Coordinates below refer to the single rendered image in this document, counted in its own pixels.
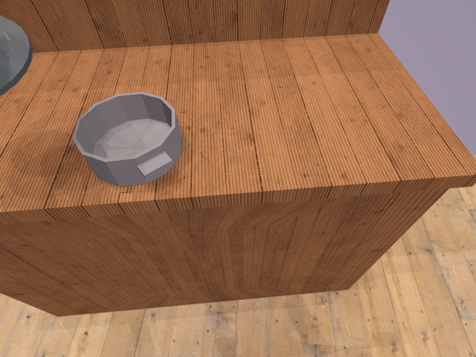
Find table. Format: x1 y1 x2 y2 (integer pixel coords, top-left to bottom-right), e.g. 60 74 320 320
0 0 476 317

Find pot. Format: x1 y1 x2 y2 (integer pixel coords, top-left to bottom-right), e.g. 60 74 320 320
72 92 182 187

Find lid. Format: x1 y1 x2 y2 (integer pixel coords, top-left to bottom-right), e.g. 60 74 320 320
0 16 33 96

